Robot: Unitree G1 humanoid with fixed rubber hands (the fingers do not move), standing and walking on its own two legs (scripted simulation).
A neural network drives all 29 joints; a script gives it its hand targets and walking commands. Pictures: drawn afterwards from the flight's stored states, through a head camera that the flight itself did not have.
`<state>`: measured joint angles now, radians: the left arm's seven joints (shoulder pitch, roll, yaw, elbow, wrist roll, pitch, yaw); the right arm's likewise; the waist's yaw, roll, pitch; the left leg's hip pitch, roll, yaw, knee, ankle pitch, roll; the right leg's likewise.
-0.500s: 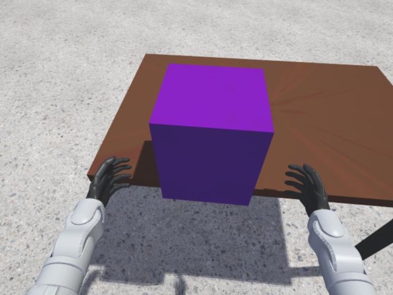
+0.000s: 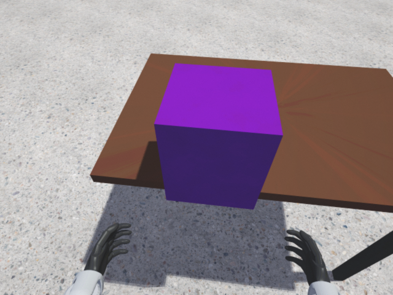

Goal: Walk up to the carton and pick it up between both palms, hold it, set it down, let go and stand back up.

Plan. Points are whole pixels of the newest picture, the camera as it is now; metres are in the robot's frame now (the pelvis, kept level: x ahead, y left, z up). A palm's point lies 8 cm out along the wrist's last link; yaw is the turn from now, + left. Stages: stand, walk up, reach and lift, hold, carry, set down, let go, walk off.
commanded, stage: let go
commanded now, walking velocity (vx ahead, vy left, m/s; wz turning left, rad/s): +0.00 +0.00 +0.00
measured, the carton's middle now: (215, 138) +0.42 -0.02 +0.08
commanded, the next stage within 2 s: stand in 0.68 s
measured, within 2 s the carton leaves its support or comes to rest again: neither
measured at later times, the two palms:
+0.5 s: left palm (96, 282) +0.16 +0.23 -0.09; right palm (316, 289) +0.16 -0.23 -0.09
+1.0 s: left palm out of the picture +0.07 +0.25 -0.12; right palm out of the picture +0.03 -0.26 -0.12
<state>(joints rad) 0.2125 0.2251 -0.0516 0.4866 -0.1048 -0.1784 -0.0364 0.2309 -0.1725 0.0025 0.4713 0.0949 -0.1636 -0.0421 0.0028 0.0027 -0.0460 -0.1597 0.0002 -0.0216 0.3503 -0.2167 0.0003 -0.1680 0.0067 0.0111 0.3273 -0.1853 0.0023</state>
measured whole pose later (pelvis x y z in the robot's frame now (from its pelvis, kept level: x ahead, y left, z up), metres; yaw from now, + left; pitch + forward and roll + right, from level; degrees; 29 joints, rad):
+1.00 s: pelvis -0.02 +0.00 -0.01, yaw -4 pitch +3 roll +0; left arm 0.38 0.26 0.02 0.67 0.06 -0.03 -0.01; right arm 0.35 -0.27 -0.03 0.73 -0.05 -0.02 0.00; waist -0.01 -0.01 -0.05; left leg -0.29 0.01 0.04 0.54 -0.30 0.00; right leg -0.33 0.02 0.08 0.54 -0.25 0.01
